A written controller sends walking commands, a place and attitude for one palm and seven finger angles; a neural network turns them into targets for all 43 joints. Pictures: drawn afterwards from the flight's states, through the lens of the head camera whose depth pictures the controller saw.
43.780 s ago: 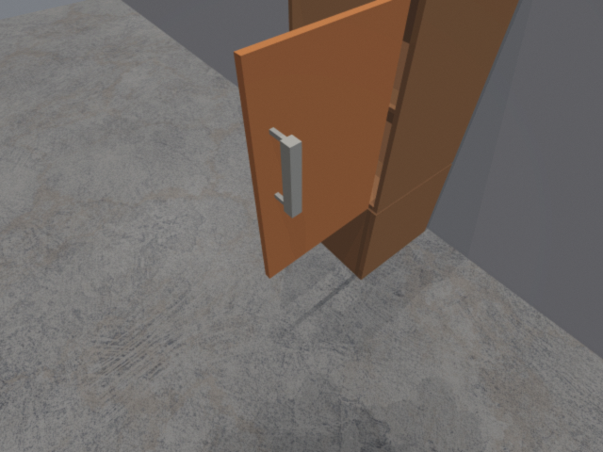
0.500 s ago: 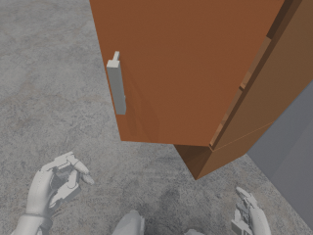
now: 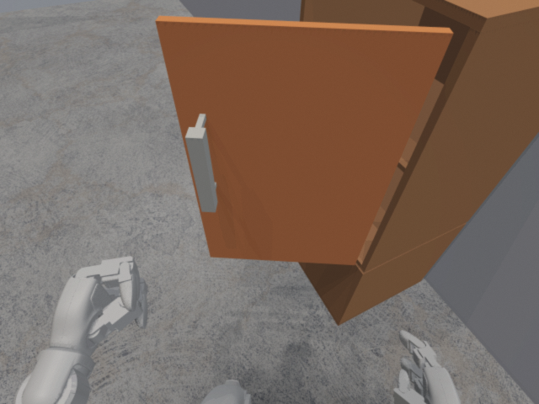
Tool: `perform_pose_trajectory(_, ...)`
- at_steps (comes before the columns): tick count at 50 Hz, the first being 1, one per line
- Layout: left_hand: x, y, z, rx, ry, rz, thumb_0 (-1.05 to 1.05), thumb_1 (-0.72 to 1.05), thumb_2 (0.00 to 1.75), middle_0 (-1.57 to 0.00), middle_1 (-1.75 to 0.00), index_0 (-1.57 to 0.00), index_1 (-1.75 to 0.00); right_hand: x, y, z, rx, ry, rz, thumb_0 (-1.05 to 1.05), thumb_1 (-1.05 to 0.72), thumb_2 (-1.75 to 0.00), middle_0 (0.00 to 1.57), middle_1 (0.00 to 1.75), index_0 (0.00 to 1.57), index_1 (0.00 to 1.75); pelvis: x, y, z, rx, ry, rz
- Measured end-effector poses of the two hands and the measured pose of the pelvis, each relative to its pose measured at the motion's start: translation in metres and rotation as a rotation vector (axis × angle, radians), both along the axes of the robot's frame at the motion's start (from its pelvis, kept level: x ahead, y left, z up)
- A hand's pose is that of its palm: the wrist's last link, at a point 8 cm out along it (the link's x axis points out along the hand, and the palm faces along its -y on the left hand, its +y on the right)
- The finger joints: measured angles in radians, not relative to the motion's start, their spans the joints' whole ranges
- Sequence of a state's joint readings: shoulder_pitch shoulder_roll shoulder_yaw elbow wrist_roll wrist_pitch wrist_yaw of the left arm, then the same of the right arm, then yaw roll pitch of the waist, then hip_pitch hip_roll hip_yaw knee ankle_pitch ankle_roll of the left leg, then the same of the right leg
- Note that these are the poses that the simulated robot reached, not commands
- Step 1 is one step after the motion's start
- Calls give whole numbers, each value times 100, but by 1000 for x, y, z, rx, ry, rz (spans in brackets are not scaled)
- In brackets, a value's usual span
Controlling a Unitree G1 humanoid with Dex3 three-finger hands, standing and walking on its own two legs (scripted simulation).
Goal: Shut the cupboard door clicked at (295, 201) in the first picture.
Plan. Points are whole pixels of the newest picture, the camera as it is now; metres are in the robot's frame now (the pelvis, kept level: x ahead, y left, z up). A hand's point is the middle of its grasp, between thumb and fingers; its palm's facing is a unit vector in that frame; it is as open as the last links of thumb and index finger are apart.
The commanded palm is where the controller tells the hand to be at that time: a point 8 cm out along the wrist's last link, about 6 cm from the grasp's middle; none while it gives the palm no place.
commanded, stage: raise the hand and make a fist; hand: left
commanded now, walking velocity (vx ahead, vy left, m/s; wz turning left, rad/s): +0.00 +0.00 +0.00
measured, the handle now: (205, 165) +0.48 +0.16 +0.08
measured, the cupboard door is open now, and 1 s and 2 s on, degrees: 60 60 60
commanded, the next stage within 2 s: bring the fist close to the handle in 0.38 s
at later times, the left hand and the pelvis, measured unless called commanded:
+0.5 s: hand (152, 301) +0.23 +0.17 +0.08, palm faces +0.01 -1.00 -0.04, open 3.1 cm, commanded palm +0.21 +0.23 +0.08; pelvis +0.01 -0.01 +0.00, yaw +0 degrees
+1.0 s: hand (188, 256) +0.29 +0.14 +0.09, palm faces -0.01 -1.00 -0.03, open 3.1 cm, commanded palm +0.28 +0.19 +0.08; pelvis +0.01 -0.01 +0.01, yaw -1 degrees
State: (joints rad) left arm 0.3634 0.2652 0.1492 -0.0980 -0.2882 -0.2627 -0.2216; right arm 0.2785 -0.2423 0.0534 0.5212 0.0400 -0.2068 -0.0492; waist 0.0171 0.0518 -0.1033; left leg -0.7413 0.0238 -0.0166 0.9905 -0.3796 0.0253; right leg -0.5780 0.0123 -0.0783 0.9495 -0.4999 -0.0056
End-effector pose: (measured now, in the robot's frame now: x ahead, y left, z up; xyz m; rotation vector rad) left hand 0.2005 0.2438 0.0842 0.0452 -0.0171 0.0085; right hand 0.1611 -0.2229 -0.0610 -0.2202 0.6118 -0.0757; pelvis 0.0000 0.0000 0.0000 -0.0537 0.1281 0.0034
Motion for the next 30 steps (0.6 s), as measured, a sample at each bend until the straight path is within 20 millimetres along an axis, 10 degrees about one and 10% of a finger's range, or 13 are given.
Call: perform_pose_trajectory(30,14,-19,0,-4,-2,-5,2,90,90,-131,-150,-130,-150,9,-16,-5,13,-4,-11,1,-90,-90,20,30,20,30,6,-12,0,18,6,-4)
